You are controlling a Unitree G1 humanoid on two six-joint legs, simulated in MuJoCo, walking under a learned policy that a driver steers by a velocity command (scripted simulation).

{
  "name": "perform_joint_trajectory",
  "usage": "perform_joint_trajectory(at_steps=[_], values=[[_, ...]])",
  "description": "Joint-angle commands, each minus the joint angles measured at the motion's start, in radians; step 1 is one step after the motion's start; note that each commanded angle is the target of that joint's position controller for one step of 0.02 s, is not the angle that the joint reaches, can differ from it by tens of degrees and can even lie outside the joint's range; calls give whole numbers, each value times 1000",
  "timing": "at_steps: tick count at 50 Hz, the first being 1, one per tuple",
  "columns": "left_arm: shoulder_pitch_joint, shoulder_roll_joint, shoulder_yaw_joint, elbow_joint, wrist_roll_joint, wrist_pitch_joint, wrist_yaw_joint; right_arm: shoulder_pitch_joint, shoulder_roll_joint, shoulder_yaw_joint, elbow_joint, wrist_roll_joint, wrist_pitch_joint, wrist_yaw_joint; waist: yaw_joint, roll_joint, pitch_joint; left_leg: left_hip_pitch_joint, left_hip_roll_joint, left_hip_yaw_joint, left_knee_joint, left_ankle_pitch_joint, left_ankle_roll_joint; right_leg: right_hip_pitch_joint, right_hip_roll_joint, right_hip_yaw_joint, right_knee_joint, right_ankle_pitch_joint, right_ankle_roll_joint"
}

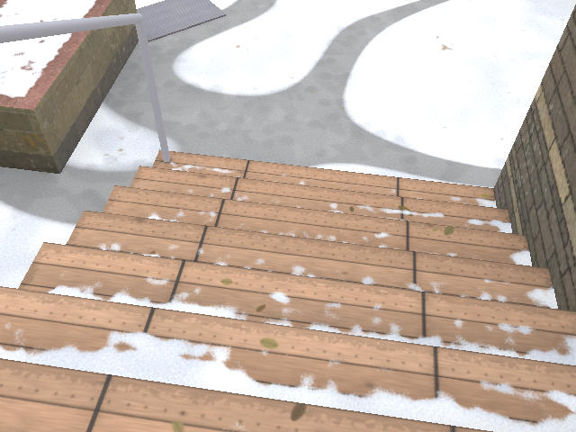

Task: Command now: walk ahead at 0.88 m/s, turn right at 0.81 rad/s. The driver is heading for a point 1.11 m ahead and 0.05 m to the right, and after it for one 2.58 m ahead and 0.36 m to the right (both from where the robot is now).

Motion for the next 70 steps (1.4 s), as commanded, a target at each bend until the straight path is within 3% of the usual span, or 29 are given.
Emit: perform_joint_trajectory(at_steps=[1,5,6,7,8,9,10,13,17,19,22,27,29,30,31,32,34,36,39,41,43,50,54,56,58,60,62,65,70], values=[[-109,33,7,-87,10,-24,-28,-74,-148,-30,-55,-11,-28,-7,21,98,153,-238,202,2,-133,452,112,154,27,-141,-65,113,-26],[341,178,92,18,-6,7,-6,-282,-266,-61,-125,40,-19,-16,321,229,-62,-404,226,58,416,1542,103,828,171,-264,93,-123,-142],[588,265,135,67,2,24,12,-413,-274,-64,-159,73,-32,0,484,177,-111,-600,201,7,843,1400,74,1138,159,-190,-53,-96,-205],[572,268,129,96,1,28,22,-415,-135,-31,-185,77,-65,18,443,-208,17,-840,-39,-19,1428,116,19,1183,102,-55,-322,92,-281],[303,203,55,5,33,-7,9,-129,-16,13,-208,63,-92,30,107,-442,-54,-1038,-57,-264,1529,-243,45,1143,-51,462,-439,398,-397],[260,149,47,-74,28,-20,-11,-118,-119,0,-188,47,-90,23,104,-159,-184,-884,-35,-391,1454,-205,63,1004,-131,611,-527,441,-447],[231,181,61,-57,27,-32,-21,-233,-176,-25,-241,77,-76,9,76,52,-56,-916,-63,-368,1315,-109,57,807,-142,713,-677,142,-440],[28,165,52,-98,17,-53,-9,-135,-192,-43,-187,49,9,-21,-43,132,29,-784,46,-376,1096,-51,3,434,-136,588,-581,120,-378],[130,113,34,11,40,-23,67,-83,-62,1,-108,-24,21,5,15,27,-123,-627,52,-228,849,470,46,412,-14,205,-447,562,-239],[160,64,8,30,6,-33,111,-258,-120,-16,-142,4,3,39,72,24,-35,-712,49,-236,533,766,77,440,73,61,-442,105,-165],[184,74,4,85,22,-16,129,-400,-27,16,-187,-8,3,69,135,-18,-48,-492,-24,-215,273,1128,43,380,97,-41,-374,-198,-124],[83,35,-1,42,31,14,125,-153,-119,-27,-149,20,60,89,50,-39,-29,-489,-11,-204,259,872,-9,496,-23,-1,-19,-1,-109],[6,12,-13,68,19,3,108,219,-70,-33,-28,28,56,79,-135,28,-65,-237,-3,-153,-75,1022,62,534,45,-148,468,38,-30],[12,-27,-12,38,45,-11,92,276,-108,-35,34,15,57,73,-106,353,-37,14,71,-270,52,1382,110,212,174,-196,889,-701,41],[166,-69,-19,-39,36,-14,85,162,-144,-24,-35,-20,50,68,70,450,-87,231,174,-687,293,1657,261,-140,250,0,1085,-863,117],[132,-19,-35,-66,32,-19,78,76,-181,-36,-107,-11,65,53,37,261,-230,286,304,-811,247,1470,340,-217,193,86,1059,-766,105],[0,9,-26,-102,35,7,113,-61,-256,-53,-154,-7,106,33,76,3,-216,29,319,-984,78,704,386,-198,159,90,991,-604,78],[-67,103,-1,-126,25,47,141,-113,-186,-22,-175,0,104,-4,94,26,-137,-208,275,-981,62,549,372,-145,134,176,764,-435,101],[-180,0,-16,-162,83,75,148,-108,-138,9,-189,53,130,-58,66,40,-59,-410,30,-738,148,547,277,-46,203,72,505,-199,143],[-219,-79,-34,-200,65,64,120,-76,-103,20,-172,46,163,-90,71,96,-156,-365,-23,-730,131,464,217,64,219,46,294,-134,169],[-158,-45,-9,-167,43,52,96,-156,-131,8,-230,50,166,-97,88,151,-194,-350,-26,-774,84,168,190,156,191,71,207,-53,170],[-237,21,25,-184,37,-34,46,-203,-91,-1,-314,51,150,-64,21,211,-28,-326,-25,-938,106,-14,280,208,153,118,27,-167,86],[-170,24,37,-178,15,-44,32,-301,-64,14,-361,73,164,-33,63,225,11,-551,-111,-887,124,138,249,588,191,-1,-306,-338,106],[-22,23,40,-119,28,-45,14,-334,-15,43,-357,45,171,-20,117,179,-23,-507,-144,-861,253,78,217,757,147,11,-569,-193,72],[85,77,30,-118,65,-62,0,-272,61,72,-356,66,133,1,82,-181,-95,-808,-316,-651,718,-231,105,1056,-95,322,-523,149,-126],[159,160,65,-71,14,-84,-12,-374,-81,21,-365,106,76,-23,96,-133,56,-1159,-172,-539,892,-171,64,959,-289,700,-651,-141,-329],[82,135,38,-94,-22,-68,10,-475,-115,19,-390,65,62,-13,84,15,131,-1105,-29,-448,855,40,22,795,-226,656,-706,-445,-295],[43,155,29,-100,3,-39,48,-491,-52,41,-410,17,30,22,93,-11,94,-825,36,-339,746,319,1,561,-87,489,-711,-429,-210],[64,154,25,-63,-11,-9,37,-346,-31,35,-377,-1,-7,43,34,-76,-44,-328,-63,-136,578,218,15,354,45,253,-490,75,-172]])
